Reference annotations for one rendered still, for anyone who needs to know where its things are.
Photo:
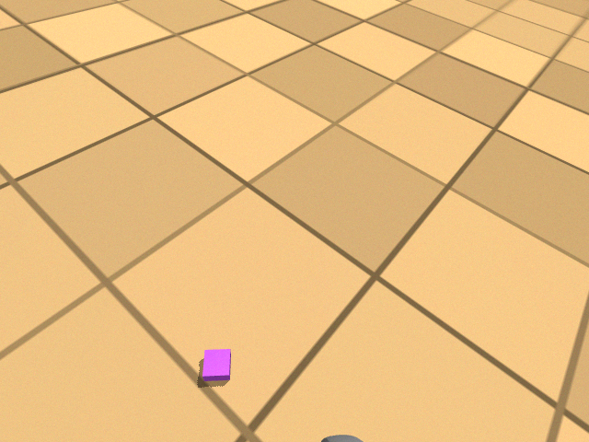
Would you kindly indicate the small box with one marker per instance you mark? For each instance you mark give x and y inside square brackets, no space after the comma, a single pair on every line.
[216,365]

